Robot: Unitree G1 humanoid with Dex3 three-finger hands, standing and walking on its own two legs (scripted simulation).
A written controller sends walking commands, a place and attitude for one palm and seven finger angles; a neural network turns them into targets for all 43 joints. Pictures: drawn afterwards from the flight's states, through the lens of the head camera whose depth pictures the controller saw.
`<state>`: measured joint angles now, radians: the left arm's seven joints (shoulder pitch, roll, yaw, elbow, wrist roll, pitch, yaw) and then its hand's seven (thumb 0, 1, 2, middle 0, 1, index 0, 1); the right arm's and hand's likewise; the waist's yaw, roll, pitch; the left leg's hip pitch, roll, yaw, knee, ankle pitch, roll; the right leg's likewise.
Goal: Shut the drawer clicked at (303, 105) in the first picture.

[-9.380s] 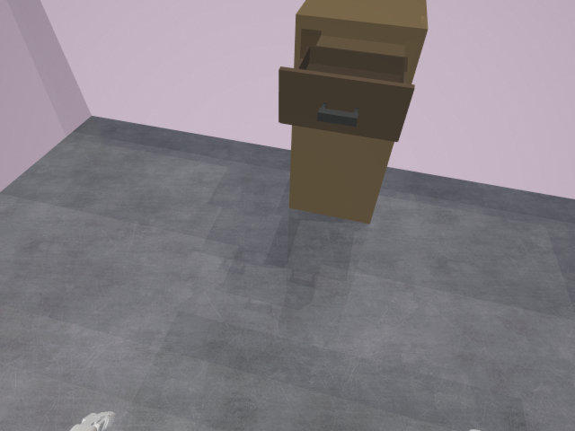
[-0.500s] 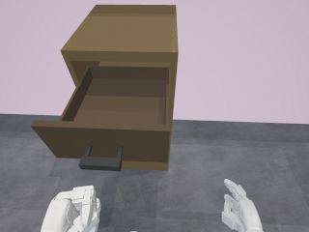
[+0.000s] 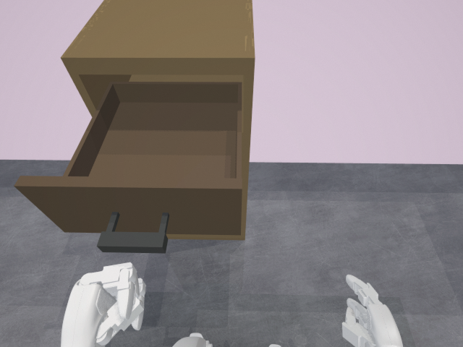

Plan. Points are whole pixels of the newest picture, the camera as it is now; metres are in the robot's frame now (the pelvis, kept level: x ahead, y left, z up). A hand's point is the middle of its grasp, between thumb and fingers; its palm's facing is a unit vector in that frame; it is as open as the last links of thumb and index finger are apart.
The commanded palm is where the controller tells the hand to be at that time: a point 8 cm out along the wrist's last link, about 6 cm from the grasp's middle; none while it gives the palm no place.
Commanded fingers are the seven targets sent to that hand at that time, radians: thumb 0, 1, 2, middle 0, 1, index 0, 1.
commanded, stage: bring the fist close to the handle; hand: left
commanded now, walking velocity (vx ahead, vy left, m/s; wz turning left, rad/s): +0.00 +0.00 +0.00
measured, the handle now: (136, 230) +0.30 +0.17 +0.04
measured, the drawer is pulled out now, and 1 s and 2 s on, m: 0.29 0.29 0.18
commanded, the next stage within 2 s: push the drawer shut in 0.66 s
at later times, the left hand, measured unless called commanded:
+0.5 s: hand (149, 292) +0.20 +0.13 +0.05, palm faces -0.01 -1.00 +0.00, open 3.3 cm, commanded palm +0.17 +0.19 +0.05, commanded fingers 0.00 0.90 0.90 -1.40 -1.60 -1.40 -1.60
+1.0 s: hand (157, 279) +0.22 +0.13 +0.04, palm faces -0.01 -1.00 -0.02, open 3.3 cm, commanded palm +0.21 +0.18 +0.05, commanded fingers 0.00 0.90 0.90 -1.40 -1.60 -1.40 -1.60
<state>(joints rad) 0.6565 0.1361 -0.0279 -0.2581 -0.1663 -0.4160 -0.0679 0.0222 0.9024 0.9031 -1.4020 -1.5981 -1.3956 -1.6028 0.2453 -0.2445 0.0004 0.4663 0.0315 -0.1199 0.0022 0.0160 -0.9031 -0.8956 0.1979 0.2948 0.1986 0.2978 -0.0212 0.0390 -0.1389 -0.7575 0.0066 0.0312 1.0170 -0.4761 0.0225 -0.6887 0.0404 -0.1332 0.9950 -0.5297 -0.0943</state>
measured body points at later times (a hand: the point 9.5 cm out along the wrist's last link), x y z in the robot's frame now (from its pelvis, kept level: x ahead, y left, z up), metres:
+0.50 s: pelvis +0.00 +0.02 -0.01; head +0.05 +0.02 +0.43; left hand +0.20 +0.19 +0.05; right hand +0.17 -0.21 -0.09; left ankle +0.01 +0.11 -0.67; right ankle -0.02 -0.06 -0.67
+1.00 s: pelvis -0.01 +0.02 -0.02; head +0.06 +0.02 +0.43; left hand +0.22 +0.18 +0.04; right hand +0.17 -0.20 -0.10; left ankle +0.01 +0.11 -0.67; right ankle -0.02 -0.06 -0.67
